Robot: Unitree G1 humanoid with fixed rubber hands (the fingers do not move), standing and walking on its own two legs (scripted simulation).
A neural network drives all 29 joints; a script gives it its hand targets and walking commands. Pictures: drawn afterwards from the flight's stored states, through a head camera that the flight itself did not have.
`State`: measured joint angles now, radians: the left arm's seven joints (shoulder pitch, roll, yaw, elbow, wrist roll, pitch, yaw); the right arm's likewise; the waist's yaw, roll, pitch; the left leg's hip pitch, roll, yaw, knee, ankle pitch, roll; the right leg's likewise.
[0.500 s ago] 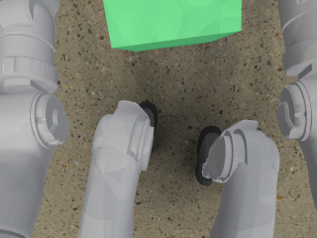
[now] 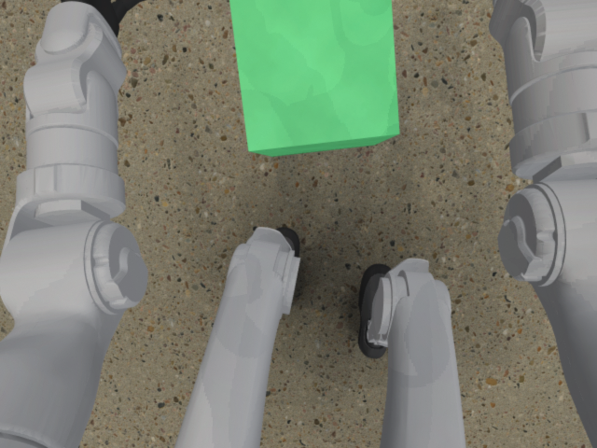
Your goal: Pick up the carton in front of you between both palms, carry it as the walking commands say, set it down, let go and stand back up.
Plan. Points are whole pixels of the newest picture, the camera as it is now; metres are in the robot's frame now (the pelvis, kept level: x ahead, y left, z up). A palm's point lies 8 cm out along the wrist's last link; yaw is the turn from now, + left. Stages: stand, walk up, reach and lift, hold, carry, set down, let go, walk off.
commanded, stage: set down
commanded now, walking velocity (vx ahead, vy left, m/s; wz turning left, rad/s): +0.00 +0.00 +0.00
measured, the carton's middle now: (316, 87) +0.52 +0.09 -0.38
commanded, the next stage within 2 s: let go in 0.36 s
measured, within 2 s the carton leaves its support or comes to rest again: neither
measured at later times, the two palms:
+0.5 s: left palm out of the picture +0.49 +0.30 +0.04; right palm out of the picture +0.59 -0.08 +0.04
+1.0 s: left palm out of the picture +0.34 +0.29 +0.15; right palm out of the picture +0.42 -0.14 +0.14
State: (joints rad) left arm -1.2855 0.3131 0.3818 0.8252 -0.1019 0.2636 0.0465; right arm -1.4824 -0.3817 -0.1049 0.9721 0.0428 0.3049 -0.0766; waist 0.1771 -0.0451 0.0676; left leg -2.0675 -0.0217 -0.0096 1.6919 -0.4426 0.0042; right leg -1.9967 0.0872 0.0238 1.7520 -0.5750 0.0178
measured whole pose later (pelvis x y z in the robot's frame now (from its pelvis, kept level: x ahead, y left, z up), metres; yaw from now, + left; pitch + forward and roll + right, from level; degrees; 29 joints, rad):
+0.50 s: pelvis +0.02 +0.00 +0.13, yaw +0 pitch +46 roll -2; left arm -1.10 0.26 0.42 0.79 0.02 0.22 -0.04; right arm -1.27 -0.28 -0.22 0.93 -0.07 0.26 -0.06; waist 0.15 -0.05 -0.03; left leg -1.65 -0.03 -0.03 1.14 -0.29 0.01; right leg -1.58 0.08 0.05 1.18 -0.40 0.02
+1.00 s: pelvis +0.08 +0.02 +0.24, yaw +2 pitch +24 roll -1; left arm -0.21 0.22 0.13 0.54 0.00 0.06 -0.11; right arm -0.33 -0.12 -0.17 0.61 -0.10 0.07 -0.07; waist 0.10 0.00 -0.03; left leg -0.89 -0.05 -0.02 0.71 -0.24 0.04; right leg -0.81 0.03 0.08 0.71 -0.33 0.03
